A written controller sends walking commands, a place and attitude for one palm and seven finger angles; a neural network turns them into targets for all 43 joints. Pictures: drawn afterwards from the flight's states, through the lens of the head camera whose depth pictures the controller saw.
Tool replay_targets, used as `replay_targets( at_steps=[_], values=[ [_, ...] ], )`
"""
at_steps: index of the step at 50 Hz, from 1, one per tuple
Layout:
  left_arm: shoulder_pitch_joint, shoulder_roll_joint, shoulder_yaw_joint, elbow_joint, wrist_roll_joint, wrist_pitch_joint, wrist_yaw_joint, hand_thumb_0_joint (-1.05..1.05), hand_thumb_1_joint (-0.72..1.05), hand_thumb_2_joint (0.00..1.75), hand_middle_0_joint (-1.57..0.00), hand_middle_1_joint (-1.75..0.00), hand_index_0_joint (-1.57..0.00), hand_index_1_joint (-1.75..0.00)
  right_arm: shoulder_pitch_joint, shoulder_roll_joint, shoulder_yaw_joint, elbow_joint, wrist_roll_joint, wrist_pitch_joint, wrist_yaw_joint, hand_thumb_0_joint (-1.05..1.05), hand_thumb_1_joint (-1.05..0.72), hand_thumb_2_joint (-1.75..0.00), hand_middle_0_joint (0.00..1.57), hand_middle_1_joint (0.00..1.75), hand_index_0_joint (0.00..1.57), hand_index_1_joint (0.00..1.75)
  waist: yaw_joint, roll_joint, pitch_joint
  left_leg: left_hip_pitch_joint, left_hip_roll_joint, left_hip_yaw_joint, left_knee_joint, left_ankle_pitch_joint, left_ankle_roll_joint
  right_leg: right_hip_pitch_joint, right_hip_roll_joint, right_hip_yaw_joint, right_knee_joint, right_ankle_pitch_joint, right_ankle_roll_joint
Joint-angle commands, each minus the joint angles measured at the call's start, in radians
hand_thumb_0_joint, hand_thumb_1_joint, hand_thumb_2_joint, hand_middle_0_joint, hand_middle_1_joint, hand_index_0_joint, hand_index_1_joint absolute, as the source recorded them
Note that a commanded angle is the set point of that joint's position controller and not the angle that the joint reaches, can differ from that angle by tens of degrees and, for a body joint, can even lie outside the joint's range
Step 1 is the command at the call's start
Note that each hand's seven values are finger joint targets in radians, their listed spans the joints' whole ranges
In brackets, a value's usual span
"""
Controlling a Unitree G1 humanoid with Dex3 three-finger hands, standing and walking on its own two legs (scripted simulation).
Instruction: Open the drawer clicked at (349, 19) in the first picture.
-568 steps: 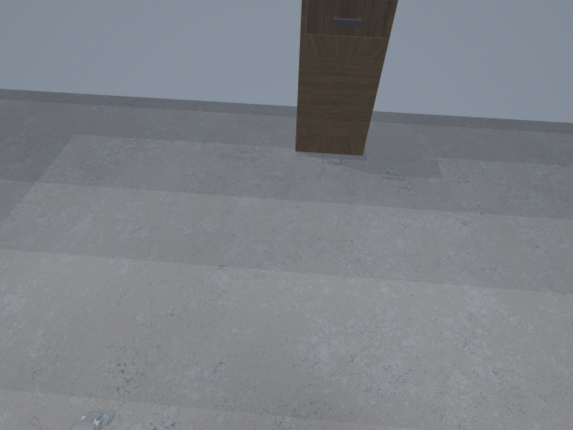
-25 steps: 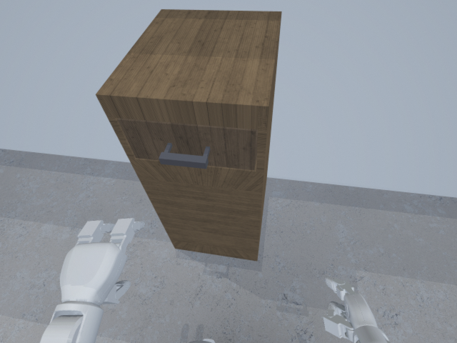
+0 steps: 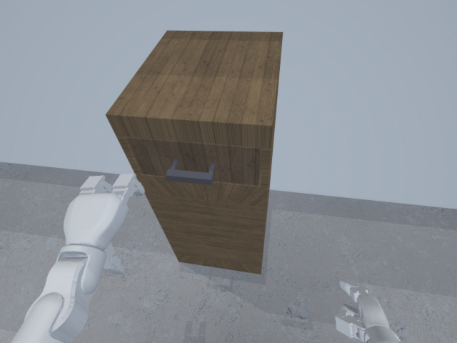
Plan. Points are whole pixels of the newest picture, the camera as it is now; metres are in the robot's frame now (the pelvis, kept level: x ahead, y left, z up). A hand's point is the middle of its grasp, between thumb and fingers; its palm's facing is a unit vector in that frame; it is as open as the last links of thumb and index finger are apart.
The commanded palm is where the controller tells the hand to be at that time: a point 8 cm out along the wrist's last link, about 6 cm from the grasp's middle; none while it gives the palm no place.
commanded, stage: raise the hand with hooked fingers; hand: left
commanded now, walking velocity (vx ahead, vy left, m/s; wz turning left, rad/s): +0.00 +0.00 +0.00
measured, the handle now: (191, 171) +0.50 +0.16 -0.05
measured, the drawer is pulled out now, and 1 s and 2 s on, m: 0.00 0.00 0.00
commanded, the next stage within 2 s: move the hooked fingers above the handle in 0.58 s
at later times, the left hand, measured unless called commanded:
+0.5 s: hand (103, 219) +0.28 +0.25 +0.08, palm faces +0.02 -0.09 -1.00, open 13.8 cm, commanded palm +0.26 +0.26 +0.14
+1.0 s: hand (129, 206) +0.32 +0.22 +0.07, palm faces +0.04 -0.08 -1.00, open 13.8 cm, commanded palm +0.30 +0.23 +0.13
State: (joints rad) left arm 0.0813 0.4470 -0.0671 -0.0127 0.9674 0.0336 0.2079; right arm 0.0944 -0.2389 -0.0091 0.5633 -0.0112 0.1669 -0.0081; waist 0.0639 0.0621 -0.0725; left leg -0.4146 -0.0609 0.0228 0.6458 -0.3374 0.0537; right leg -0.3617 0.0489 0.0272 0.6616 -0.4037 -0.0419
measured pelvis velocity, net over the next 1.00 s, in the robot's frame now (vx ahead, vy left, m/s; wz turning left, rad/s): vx -0.03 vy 0.02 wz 0.01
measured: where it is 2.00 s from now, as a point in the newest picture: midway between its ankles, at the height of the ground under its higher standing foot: outside the picture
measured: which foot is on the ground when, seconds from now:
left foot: down 0.00-1.00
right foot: down 0.00-1.00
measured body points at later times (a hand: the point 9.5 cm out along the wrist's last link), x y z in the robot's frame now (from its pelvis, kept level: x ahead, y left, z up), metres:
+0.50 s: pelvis -0.02 +0.01 +0.01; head +0.01 -0.01 +0.46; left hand +0.28 +0.25 +0.14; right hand +0.15 -0.22 -0.11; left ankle -0.01 +0.09 -0.72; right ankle -0.04 -0.10 -0.72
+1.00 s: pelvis -0.03 +0.02 +0.00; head +0.00 +0.00 +0.45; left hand +0.31 +0.22 +0.12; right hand +0.14 -0.21 -0.11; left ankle -0.01 +0.09 -0.72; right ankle -0.04 -0.09 -0.72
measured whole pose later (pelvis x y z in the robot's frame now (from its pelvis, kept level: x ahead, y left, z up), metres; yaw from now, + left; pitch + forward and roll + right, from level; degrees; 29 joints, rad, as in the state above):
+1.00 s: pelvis -0.03 +0.02 +0.00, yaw +1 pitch +5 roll +0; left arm -0.29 0.43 -0.16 0.29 0.99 -0.04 0.15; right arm 0.15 -0.22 0.00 0.60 0.01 0.18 -0.02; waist 0.05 0.05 -0.05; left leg -0.44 -0.07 0.02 0.62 -0.27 0.07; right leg -0.39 0.03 0.02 0.63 -0.34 -0.02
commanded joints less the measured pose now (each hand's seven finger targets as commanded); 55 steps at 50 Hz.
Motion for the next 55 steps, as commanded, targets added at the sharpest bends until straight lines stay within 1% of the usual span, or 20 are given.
replay_targets(
  at_steps=[1,3,9,10,13,17,23,27,33,34,37,38,40,43,45,47,48,50,52,55],
  values=[
    [-0.285,0.196,0.109,-0.154,-0.017,0.017,-0.022,0.00,-0.50,0.30,-0.30,-1.20,-0.30,-1.20,-0.088,-0.105,-0.028,-0.138,0.008,-0.026,-0.012,0.00,-0.90,-0.90,0.20,0.30,0.20,0.30,-0.008,-0.048,-0.215,0.199,0.027,-0.044,-0.073,0.397,-0.011,0.072,-0.020,0.032,-0.106,0.422,0.001],
    [-0.351,0.221,0.120,-0.157,-0.017,0.009,-0.052,0.00,-0.50,0.30,-0.30,-1.20,-0.30,-1.20,-0.090,-0.107,-0.022,-0.137,0.009,-0.021,-0.013,0.00,-0.90,-0.90,0.20,0.30,0.20,0.30,-0.006,-0.036,-0.232,0.217,0.027,-0.047,-0.080,0.411,-0.012,0.078,-0.022,0.026,-0.111,0.418,-0.001],
    [-0.455,0.264,0.139,-0.107,-0.043,-0.032,-0.116,0.00,-0.50,0.30,-0.30,-1.20,-0.30,-1.20,-0.074,-0.109,-0.021,-0.128,0.015,-0.012,-0.022,0.00,-0.90,-0.90,0.20,0.30,0.20,0.30,-0.010,-0.039,-0.210,0.219,0.027,-0.050,-0.104,0.392,-0.010,0.098,-0.020,0.016,-0.139,0.398,-0.001],
    [-0.431,0.264,0.146,-0.094,-0.044,-0.039,-0.121,0.00,-0.50,0.30,-0.30,-1.20,-0.30,-1.20,-0.071,-0.109,-0.023,-0.129,0.013,-0.013,-0.021,0.00,-0.90,-0.90,0.20,0.30,0.20,0.30,0.002,-0.029,-0.222,0.229,0.027,-0.049,-0.106,0.406,-0.011,0.097,-0.019,0.017,-0.140,0.400,-0.001],
    [-0.366,0.250,0.154,-0.091,-0.059,-0.061,-0.131,0.00,-0.50,0.30,-0.30,-1.20,-0.30,-1.20,-0.062,-0.113,-0.026,-0.134,0.016,-0.011,-0.007,0.00,-0.90,-0.90,0.20,0.30,0.20,0.30,0.012,-0.033,-0.227,0.221,0.029,-0.056,-0.111,0.435,-0.016,0.104,-0.020,0.010,-0.137,0.404,-0.003],
    [-0.344,0.242,0.159,-0.104,-0.065,-0.080,-0.121,0.00,-0.50,0.30,-0.30,-1.20,-0.30,-1.20,-0.047,-0.119,-0.036,-0.136,0.014,-0.009,-0.001,0.00,-0.90,-0.90,0.20,0.30,0.20,0.30,0.006,-0.055,-0.199,0.211,0.037,-0.056,-0.116,0.424,-0.021,0.080,-0.017,0.003,-0.141,0.370,-0.004],
    [-0.413,0.289,0.200,-0.162,-0.048,-0.118,-0.056,0.00,-0.50,0.30,-0.30,-1.20,-0.30,-1.20,-0.046,-0.119,-0.043,-0.127,0.013,-0.024,-0.008,0.00,-0.90,-0.90,0.20,0.30,0.20,0.30,0.012,-0.026,-0.264,0.230,0.037,-0.064,-0.116,0.354,-0.018,0.061,-0.017,0.007,-0.136,0.301,-0.005],
    [-0.418,0.269,0.177,-0.131,-0.050,-0.103,-0.031,0.00,-0.50,0.30,-0.30,-1.20,-0.30,-1.20,-0.046,-0.119,-0.048,-0.111,0.018,-0.026,-0.010,0.00,-0.90,-0.90,0.20,0.30,0.20,0.30,-0.002,0.000,-0.230,0.224,0.039,-0.065,-0.118,0.331,-0.026,0.035,-0.012,0.004,-0.140,0.266,-0.008],
    [-0.406,0.251,0.144,-0.099,-0.046,-0.066,-0.054,0.00,-0.50,0.30,-0.30,-1.20,-0.30,-1.20,-0.049,-0.120,-0.042,-0.110,0.024,-0.023,-0.008,0.00,-0.90,-0.90,0.20,0.30,0.20,0.30,-0.003,-0.025,-0.218,0.227,0.045,-0.074,-0.134,0.316,-0.027,0.029,-0.011,-0.007,-0.145,0.245,-0.005],
    [-0.399,0.238,0.132,-0.098,-0.049,-0.063,-0.061,0.00,-0.50,0.30,-0.30,-1.20,-0.30,-1.20,-0.047,-0.118,-0.044,-0.113,0.025,-0.022,-0.010,0.00,-0.90,-0.90,0.20,0.30,0.20,0.30,-0.007,-0.027,-0.199,0.225,0.048,-0.070,-0.135,0.310,-0.024,0.027,-0.010,-0.010,-0.148,0.240,-0.005],
    [-0.518,0.158,0.040,-0.058,-0.045,-0.063,-0.081,0.00,-0.50,0.30,-0.30,-1.20,-0.30,-1.20,-0.037,-0.115,-0.042,-0.109,0.028,-0.026,-0.013,0.00,-0.90,-0.90,0.20,0.30,0.20,0.30,-0.037,-0.053,-0.156,0.221,0.052,-0.078,-0.143,0.235,-0.025,-0.033,-0.008,-0.021,-0.154,0.177,-0.004],
    [-0.537,0.178,0.048,-0.047,-0.032,-0.067,-0.079,0.00,-0.50,0.30,-0.30,-1.20,-0.30,-1.20,-0.034,-0.116,-0.041,-0.106,0.026,-0.029,-0.015,0.00,-0.90,-0.90,0.20,0.30,0.20,0.30,-0.029,-0.042,-0.175,0.228,0.050,-0.082,-0.143,0.217,-0.024,-0.040,-0.009,-0.017,-0.150,0.166,-0.004],
    [-0.630,0.171,0.028,-0.015,-0.010,-0.078,-0.072,0.00,-0.50,0.30,-0.30,-1.20,-0.30,-1.20,-0.020,-0.114,-0.040,-0.095,0.023,-0.032,-0.019,0.00,-0.90,-0.90,0.20,0.30,0.20,0.30,-0.038,-0.041,-0.175,0.228,0.049,-0.088,-0.140,0.197,-0.029,-0.064,-0.008,-0.021,-0.142,0.158,-0.008],
    [-0.681,0.197,0.053,0.003,0.014,-0.091,-0.041,0.00,-0.50,0.30,-0.30,-1.20,-0.30,-1.20,-0.010,-0.113,-0.042,-0.089,0.018,-0.034,-0.020,0.00,-0.90,-0.90,0.20,0.30,0.20,0.30,-0.021,0.002,-0.250,0.244,0.046,-0.091,-0.125,0.226,-0.036,-0.053,-0.005,-0.018,-0.121,0.170,-0.015],
    [-0.669,0.183,0.055,0.062,0.014,-0.082,-0.024,0.00,-0.50,0.30,-0.30,-1.20,-0.30,-1.20,-0.006,-0.109,-0.043,-0.087,0.021,-0.030,-0.021,0.00,-0.90,-0.90,0.20,0.30,0.20,0.30,-0.016,-0.013,-0.245,0.233,0.046,-0.084,-0.117,0.254,-0.036,-0.052,-0.003,-0.022,-0.116,0.189,-0.016],
    [-0.698,0.204,0.079,0.143,0.019,-0.061,-0.011,0.00,-0.50,0.30,-0.30,-1.20,-0.30,-1.20,0.006,-0.116,-0.041,-0.073,0.023,-0.020,-0.022,0.00,-0.90,-0.90,0.20,0.30,0.20,0.30,-0.019,-0.045,-0.229,0.193,0.044,-0.076,-0.116,0.245,-0.036,-0.047,0.001,-0.024,-0.116,0.187,-0.016],
    [-0.701,0.201,0.076,0.159,0.021,-0.053,-0.006,0.00,-0.50,0.30,-0.30,-1.20,-0.30,-1.20,0.005,-0.114,-0.040,-0.079,0.026,-0.018,-0.022,0.00,-0.90,-0.90,0.20,0.30,0.20,0.30,-0.013,-0.039,-0.238,0.186,0.043,-0.070,-0.115,0.241,-0.031,-0.041,-0.001,-0.020,-0.113,0.189,-0.016],
    [-0.739,0.180,0.049,0.182,0.023,-0.039,-0.002,0.00,-0.50,0.30,-0.30,-1.20,-0.30,-1.20,0.015,-0.116,-0.041,-0.080,0.027,-0.016,-0.022,0.00,-0.90,-0.90,0.20,0.30,0.20,0.30,-0.021,-0.045,-0.257,0.185,0.042,-0.064,-0.104,0.264,-0.027,-0.035,-0.002,-0.019,-0.108,0.214,-0.016],
    [-0.715,0.190,0.061,0.184,0.028,-0.032,-0.004,0.00,-0.50,0.30,-0.30,-1.20,-0.30,-1.20,0.019,-0.122,-0.048,-0.087,0.024,-0.011,-0.022,0.00,-0.90,-0.90,0.20,0.30,0.20,0.30,-0.015,-0.033,-0.307,0.194,0.040,-0.061,-0.090,0.312,-0.027,-0.011,-0.001,-0.012,-0.099,0.251,-0.017],
    [-0.731,0.124,-0.004,0.205,0.017,-0.032,-0.020,0.00,-0.50,0.30,-0.30,-1.20,-0.30,-1.20,0.039,-0.122,-0.054,-0.087,0.030,-0.011,-0.019,0.00,-0.90,-0.90,0.20,0.30,0.20,0.30,-0.041,-0.053,-0.280,0.187,0.045,-0.060,-0.078,0.314,-0.022,-0.044,-0.003,-0.013,-0.098,0.260,-0.013]
  ],
)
